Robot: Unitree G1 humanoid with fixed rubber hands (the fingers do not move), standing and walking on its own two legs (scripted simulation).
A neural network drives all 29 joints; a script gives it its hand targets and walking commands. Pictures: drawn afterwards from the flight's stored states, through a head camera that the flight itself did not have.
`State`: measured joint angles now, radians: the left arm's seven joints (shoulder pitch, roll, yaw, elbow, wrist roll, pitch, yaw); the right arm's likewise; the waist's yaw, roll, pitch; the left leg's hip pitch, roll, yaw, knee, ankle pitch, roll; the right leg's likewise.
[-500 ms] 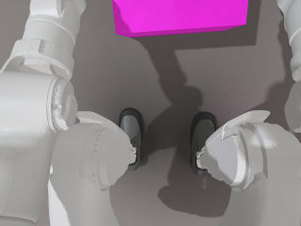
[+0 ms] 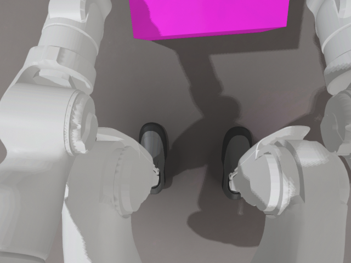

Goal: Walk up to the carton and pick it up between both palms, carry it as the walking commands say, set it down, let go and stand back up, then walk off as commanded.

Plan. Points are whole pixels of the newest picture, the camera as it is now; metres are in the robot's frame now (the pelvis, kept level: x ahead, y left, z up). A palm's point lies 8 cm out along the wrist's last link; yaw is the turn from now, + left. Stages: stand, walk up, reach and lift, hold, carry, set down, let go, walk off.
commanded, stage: reach and lift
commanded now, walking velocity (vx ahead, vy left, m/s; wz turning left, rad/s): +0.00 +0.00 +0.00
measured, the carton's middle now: out of the picture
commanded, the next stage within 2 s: none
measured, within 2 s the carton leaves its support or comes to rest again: leaves its support in 0.82 s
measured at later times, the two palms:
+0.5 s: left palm out of the picture +0.56 +0.15 -0.20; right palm out of the picture +0.55 -0.19 -0.21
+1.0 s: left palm out of the picture +0.56 +0.13 -0.16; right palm out of the picture +0.54 -0.20 -0.17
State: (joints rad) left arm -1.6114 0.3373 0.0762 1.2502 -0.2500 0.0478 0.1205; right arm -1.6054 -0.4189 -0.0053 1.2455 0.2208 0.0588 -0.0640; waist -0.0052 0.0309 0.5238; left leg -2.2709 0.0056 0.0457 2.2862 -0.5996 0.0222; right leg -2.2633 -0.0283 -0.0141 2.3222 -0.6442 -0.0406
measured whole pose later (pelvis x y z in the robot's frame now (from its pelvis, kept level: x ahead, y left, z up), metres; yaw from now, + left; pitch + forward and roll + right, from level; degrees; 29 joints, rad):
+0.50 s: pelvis +0.01 +0.00 -0.01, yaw +0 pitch +31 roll +1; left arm -1.56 0.34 0.16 1.20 -0.19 0.13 0.06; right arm -1.56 -0.41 -0.08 1.18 0.15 0.16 0.02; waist -0.02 0.05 0.52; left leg -2.25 -0.02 0.04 2.35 -0.64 0.01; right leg -2.24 -0.02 -0.01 2.39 -0.70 -0.03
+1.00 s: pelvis -0.01 +0.00 +0.01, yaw +0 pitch +30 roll +1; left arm -1.59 0.31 0.13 1.14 -0.23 0.18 0.20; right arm -1.58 -0.41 0.00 1.16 0.22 0.20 -0.10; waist -0.02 0.04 0.52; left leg -2.22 -0.04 0.02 2.27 -0.57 -0.01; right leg -2.21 0.01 0.00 2.30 -0.61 -0.01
